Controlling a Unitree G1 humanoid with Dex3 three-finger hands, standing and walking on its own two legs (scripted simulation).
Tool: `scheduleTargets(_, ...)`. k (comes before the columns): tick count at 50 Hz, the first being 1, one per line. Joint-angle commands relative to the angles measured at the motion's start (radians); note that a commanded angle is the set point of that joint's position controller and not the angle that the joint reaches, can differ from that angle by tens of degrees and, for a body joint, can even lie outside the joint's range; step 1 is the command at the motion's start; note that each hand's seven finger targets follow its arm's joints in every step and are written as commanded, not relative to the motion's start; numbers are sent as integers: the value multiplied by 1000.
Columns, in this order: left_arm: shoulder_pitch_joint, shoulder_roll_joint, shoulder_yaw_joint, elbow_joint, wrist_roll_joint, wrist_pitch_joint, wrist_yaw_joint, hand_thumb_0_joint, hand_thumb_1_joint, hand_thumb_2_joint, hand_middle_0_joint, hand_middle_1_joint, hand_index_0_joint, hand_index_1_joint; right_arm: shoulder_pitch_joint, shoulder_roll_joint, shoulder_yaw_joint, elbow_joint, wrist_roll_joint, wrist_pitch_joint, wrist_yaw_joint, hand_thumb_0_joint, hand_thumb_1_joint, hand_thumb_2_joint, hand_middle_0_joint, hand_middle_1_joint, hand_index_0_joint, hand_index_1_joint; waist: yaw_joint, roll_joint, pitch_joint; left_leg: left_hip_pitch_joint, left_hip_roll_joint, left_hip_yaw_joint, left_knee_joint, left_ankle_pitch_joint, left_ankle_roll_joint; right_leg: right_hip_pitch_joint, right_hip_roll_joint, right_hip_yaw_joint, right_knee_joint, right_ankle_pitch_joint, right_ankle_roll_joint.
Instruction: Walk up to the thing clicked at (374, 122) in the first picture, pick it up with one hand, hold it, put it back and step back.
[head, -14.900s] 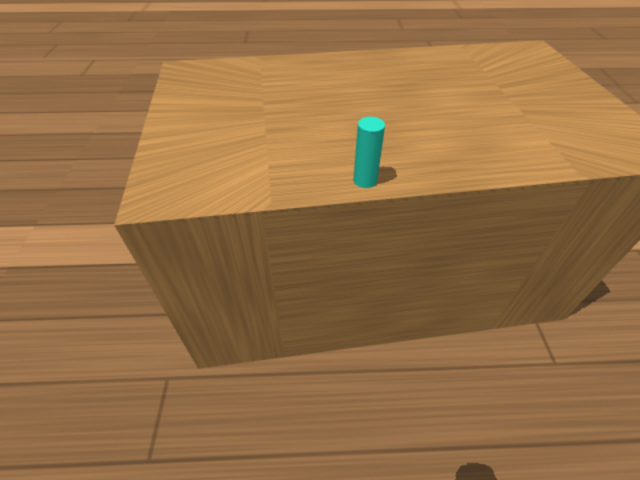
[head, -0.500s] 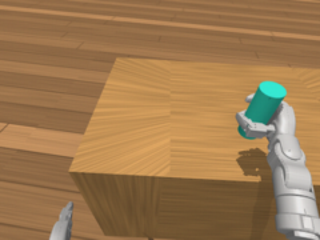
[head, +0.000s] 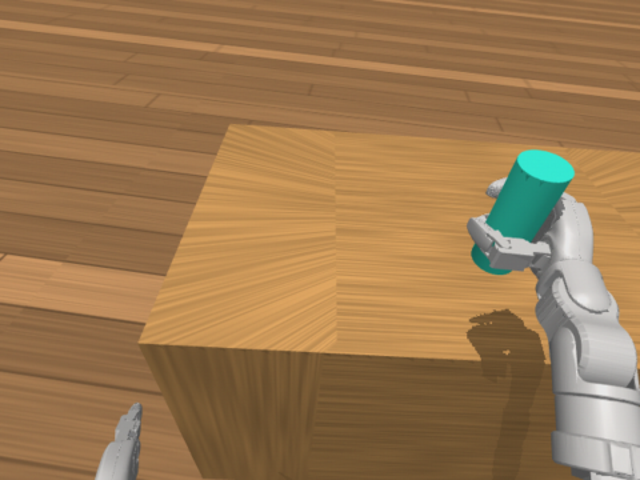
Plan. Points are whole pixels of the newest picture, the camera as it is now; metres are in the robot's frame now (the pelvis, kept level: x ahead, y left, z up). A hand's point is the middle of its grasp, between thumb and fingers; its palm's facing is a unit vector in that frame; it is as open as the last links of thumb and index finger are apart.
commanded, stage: lift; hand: right
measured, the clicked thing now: (515, 217) +0.35 -0.19 +0.22
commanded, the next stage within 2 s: hold in 0.06 s
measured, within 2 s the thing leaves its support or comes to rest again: neither
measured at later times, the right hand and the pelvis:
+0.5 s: hand (506, 214) +0.34 -0.17 +0.22, palm faces +0.17 +0.99 -0.02, open 7.5 cm; pelvis +0.00 +0.00 +0.00, yaw +0 degrees
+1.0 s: hand (511, 223) +0.34 -0.18 +0.22, palm faces +0.19 +0.98 -0.01, open 7.5 cm; pelvis +0.01 +0.01 +0.00, yaw -1 degrees
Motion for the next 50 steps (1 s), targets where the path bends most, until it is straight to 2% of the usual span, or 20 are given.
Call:
scheduleTargets(1, -132, 115, 40, -153, -1, -68, 10, 0, -554, 54, -45, -50, -42, -54, -406, -169, -43, -243, 6, -53, 4, 0, -414, -1324, 1331, 1437, 1359, 1437, 6, 71, -207, -15, -17, 28, -101, 187, 1, 133, 11, 0, -62, 141, -23)
scheduleTargets(2, -143, 129, 48, -138, -1, -72, 9, 0, -554, 55, -46, -52, -43, -55, -403, -169, -44, -245, 10, -45, 4, 0, -428, -1319, 1327, 1430, 1353, 1430, -2, 78, -180, -21, -19, 32, -100, 182, 2, 121, 9, 2, -67, 138, -22)
scheduleTargets(5, -128, 150, 64, -144, -1, -77, 9, 0, -545, 50, -45, -53, -45, -53, -413, -178, -46, -269, 4, -24, 8, 0, -421, -1310, 1320, 1421, 1345, 1421, 10, 53, -227, -4, -19, 36, -95, 219, 5, 159, 6, 6, -66, 176, -20)
scheduleTargets(9, -154, 96, 13, -144, -3, -83, 6, 0, -546, 51, -47, -54, -46, -55, -419, -182, -52, -281, 7, -7, 2, 0, -425, -1321, 1336, 1435, 1363, 1435, -10, 61, -188, -1, -20, 38, -113, 163, 6, 130, 9, 5, -79, 126, -19)
scheduleTargets(13, -121, 166, 84, -127, 0, -88, 12, 0, -546, 50, -46, -53, -45, -53, -411, -200, -75, -275, 15, 17, 4, 0, -414, -1314, 1330, 1429, 1357, 1429, 9, 74, -198, -8, -24, 40, -110, 183, 5, 150, 6, 7, -81, 137, -21)
scheduleTargets(16, -121, 126, 50, -108, -3, -90, 5, 0, -543, 49, -45, -53, -45, -53, -417, -191, -71, -293, 18, 32, 9, 0, -388, -1310, 1321, 1426, 1350, 1426, -3, 52, -185, -9, -23, 40, -108, 199, 8, 149, 6, 7, -79, 161, -19)
scheduleTargets(20, -155, 116, 44, -75, -4, -96, 0, 0, -549, 54, -46, -52, -44, -54, -424, -177, -55, -287, 22, 57, 17, 0, -409, -1313, 1325, 1426, 1352, 1426, 0, 54, -156, -20, -23, 39, -120, 172, 6, 131, 7, 7, -87, 131, -22)
scheduleTargets(24, -197, 117, 34, -93, -4, -111, 2, 0, -551, 53, -48, -53, -46, -55, -455, -195, -62, -326, 23, 67, 18, 0, -428, -1318, 1332, 1430, 1358, 1430, -13, 72, -196, 7, -16, 31, -123, 170, 2, 139, 16, 4, -80, 128, -23)
scheduleTargets(27, -196, 171, 70, -134, -2, -114, 11, 0, -546, 51, -47, -53, -47, -54, -448, -215, -85, -357, 28, 74, 14, 0, -438, -1304, 1327, 1417, 1351, 1417, -12, 78, -246, 24, -18, 39, -110, 210, 5, 166, 14, 9, -72, 172, -22)
scheduleTargets(32, -146, 140, 59, -82, -3, -100, 12, 0, -552, 56, -48, -52, -45, -55, -411, -210, -92, -315, 26, 109, 11, 0, -399, -1298, 1311, 1410, 1339, 1410, -7, 82, -204, 11, -14, 36, -111, 249, 0, 149, 19, 1, -67, 200, -23)
scheduleTargets(37, -162, 106, 28, -53, -8, -106, -4, 0, -545, 53, -47, -53, -46, -54, -379, -177, -70, -335, 35, 129, 24, 0, -410, -1301, 1321, 1416, 1347, 1416, -12, 58, -124, -15, -20, 39, -130, 161, 4, 115, 15, 4, -91, 121, -23)
scheduleTargets(38, -160, 131, 52, -66, -6, -106, -3, 0, -548, 54, -48, -51, -46, -54, -383, -189, -77, -343, 33, 127, 26, 0, -404, -1303, 1317, 1416, 1345, 1416, -1, 59, -155, -10, -19, 38, -128, 174, 4, 128, 14, 6, -88, 132, -24)
scheduleTargets(39, -156, 112, 32, -59, -7, -107, -5, 0, -550, 56, -47, -51, -44, -54, -375, -192, -82, -348, 35, 128, 28, 0, -408, -1301, 1319, 1415, 1346, 1415, -9, 68, -155, -1, -18, 38, -126, 194, 1, 125, 16, 5, -83, 151, -25)
scheduleTargets(41, -157, 129, 45, -87, -6, -109, -3, 0, -555, 58, -49, -52, -46, -55, -374, -188, -76, -374, 33, 126, 28, 0, -419, -1323, 1333, 1435, 1362, 1435, -2, 92, -184, 11, -14, 34, -120, 229, -4, 137, 19, 4, -71, 178, -26)
scheduleTargets(42, -182, 123, 38, -82, -7, -110, -3, 0, -550, 55, -49, -53, -47, -55, -370, -204, -93, -380, 37, 123, 24, 0, -433, -1323, 1339, 1435, 1367, 1435, -15, 98, -171, 11, -13, 34, -123, 214, -4, 123, 20, 4, -71, 165, -26)
scheduleTargets(43, -164, 144, 59, -92, -5, -114, 2, 0, -547, 53, -48, -53, -47, -54, -379, -202, -93, -386, 35, 120, 22, 0, -427, -1314, 1332, 1427, 1359, 1427, 0, 91, -210, 21, -14, 35, -117, 233, -2, 152, 16, 6, -71, 183, -26)
scheduleTargets(46, -168, 167, 80, -95, -3, -116, 10, 0, -552, 57, -48, -53, -46, -55, -387, -197, -85, -424, 33, 106, 15, 0, -431, -1310, 1333, 1424, 1359, 1424, -5, 67, -234, 17, -17, 38, -100, 266, 4, 182, 11, 9, -63, 230, -21)
scheduleTargets(48, -148, 147, 64, -83, 0, -117, 12, 0, -551, 57, -47, -53, -46, -55, -380, -211, -102, -457, 30, 94, 11, 0, -440, -1291, 1320, 1403, 1343, 1403, -14, 45, -259, 32, -15, 39, -91, 297, 5, 194, 14, 10, -49, 266, -20)
scheduleTargets(49, -152, 153, 67, -106, 0, -119, 14, 0, -553, 59, -49, -54, -47, -57, -379, -205, -92, -432, 25, 94, 10, 0, -449, -1299, 1325, 1409, 1348, 1409, -2, 69, -260, 34, -15, 40, -91, 308, 2, 193, 13, 10, -47, 272, -21)
scheduleTargets(50, -155, 132, 52, -96, -2, -117, 13, 0, -550, 57, -47, -54, -46, -56, -365, -191, -84, -440, 25, 94, 8, 0, -450, -1297, 1329, 1410, 1351, 1410, -14, 65, -247, 37, -15, 41, -91, 310, 3, 187, 13, 9, -50, 274, -20)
